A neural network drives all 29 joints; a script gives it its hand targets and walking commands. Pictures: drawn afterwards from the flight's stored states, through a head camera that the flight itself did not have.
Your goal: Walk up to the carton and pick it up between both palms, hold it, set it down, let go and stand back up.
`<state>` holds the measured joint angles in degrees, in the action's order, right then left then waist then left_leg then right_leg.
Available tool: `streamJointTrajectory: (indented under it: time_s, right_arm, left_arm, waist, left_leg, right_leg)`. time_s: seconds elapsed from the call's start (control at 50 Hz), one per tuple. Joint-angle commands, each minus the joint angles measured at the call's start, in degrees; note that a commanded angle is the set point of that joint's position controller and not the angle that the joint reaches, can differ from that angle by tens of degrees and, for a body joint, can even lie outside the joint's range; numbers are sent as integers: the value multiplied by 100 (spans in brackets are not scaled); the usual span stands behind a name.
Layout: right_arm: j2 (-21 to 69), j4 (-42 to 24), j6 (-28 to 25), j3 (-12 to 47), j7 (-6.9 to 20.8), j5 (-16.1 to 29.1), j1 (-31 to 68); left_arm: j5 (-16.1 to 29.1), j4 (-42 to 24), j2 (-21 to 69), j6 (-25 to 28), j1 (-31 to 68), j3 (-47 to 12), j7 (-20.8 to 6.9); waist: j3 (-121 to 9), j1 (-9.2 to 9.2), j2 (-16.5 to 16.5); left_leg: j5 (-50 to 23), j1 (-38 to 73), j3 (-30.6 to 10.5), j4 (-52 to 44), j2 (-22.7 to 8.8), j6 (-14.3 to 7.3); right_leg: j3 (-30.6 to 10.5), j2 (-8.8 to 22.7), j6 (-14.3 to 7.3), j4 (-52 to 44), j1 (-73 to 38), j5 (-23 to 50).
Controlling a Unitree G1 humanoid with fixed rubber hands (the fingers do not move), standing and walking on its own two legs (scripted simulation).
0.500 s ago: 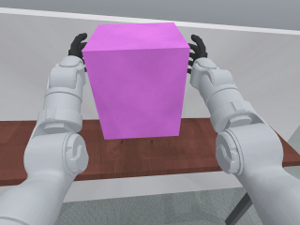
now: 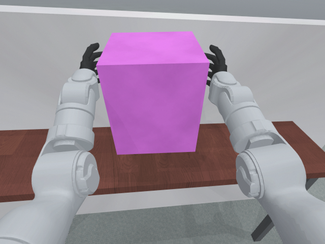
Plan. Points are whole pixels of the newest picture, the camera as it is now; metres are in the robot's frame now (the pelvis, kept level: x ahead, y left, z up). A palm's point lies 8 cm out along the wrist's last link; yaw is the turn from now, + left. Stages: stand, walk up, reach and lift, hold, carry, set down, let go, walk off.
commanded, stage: set down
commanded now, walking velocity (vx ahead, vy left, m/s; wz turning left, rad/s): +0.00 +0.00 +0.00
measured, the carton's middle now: (154, 93) +0.44 +0.01 +0.22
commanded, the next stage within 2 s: none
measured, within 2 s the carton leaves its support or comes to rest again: neither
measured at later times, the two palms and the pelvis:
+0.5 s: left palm (90, 85) +0.42 +0.17 +0.24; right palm (211, 87) +0.41 -0.13 +0.25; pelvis +0.00 +0.00 +0.00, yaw +0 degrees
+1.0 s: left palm (91, 92) +0.44 +0.18 +0.21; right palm (206, 95) +0.42 -0.12 +0.22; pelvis +0.01 -0.01 +0.00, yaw -1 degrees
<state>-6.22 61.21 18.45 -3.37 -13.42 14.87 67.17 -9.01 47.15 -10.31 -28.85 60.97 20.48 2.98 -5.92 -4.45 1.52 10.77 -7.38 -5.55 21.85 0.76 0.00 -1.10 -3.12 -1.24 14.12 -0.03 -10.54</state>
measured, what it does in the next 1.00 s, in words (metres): stands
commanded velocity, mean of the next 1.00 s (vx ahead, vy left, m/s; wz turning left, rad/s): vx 0.00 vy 0.00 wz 0.00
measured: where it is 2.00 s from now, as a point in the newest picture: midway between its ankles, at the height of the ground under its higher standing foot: outside the picture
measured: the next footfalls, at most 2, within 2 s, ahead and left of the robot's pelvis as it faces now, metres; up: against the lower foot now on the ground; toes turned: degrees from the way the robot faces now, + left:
none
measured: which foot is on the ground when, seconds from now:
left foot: down 0.00-1.00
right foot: down 0.00-1.00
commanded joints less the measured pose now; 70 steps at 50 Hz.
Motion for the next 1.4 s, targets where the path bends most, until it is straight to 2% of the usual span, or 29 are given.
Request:
streamJointTrajectory:
  time_s: [0.0, 0.2, 0.4, 0.76, 1.38]
  right_arm:
    - [3308, -1553, -447, 642, 611, 254, 4766]
    - [3458, -1430, -723, 463, 702, 12, 4842]
    - [3578, -1214, -842, 175, 780, -326, 4823]
    - [3726, -927, -1064, -331, 979, -964, 4630]
    - [3608, -866, -1563, -1239, 1442, -2265, 4050]
  left_arm:
    - [613, -849, 3769, 457, 4783, -1563, -793]
    - [730, -788, 3950, 792, 5076, -1727, -736]
    - [712, -336, 3919, 1061, 5048, -1587, -745]
    - [466, 238, 3728, 1415, 4920, -1255, -837]
    - [-210, 562, 3441, 1718, 4389, -713, -912]
  waist:
    - [-2344, -36, -489]
    - [-2637, -8, -700]
    - [-2727, 69, -633]
    - [-2775, 203, -567]
    - [-3053, 442, -553]
  left_leg:
    - [-2330, 1625, 328, 80, 61, 334]
    - [-2482, 1703, 379, 125, 63, 427]
    - [-2267, 1567, 441, 59, 66, 408]
    - [-2280, 1300, 615, -23, 95, 415]
    - [-2605, 1112, 948, -59, 27, 486]
  right_leg:
    - [294, -14, 332, -78, 83, 1812]
    - [342, 7, 319, -34, 132, 1871]
    - [348, 41, 308, -2, 127, 1874]
    - [346, 98, 328, 157, -97, 2276]
    - [498, 139, 380, 390, -280, 2596]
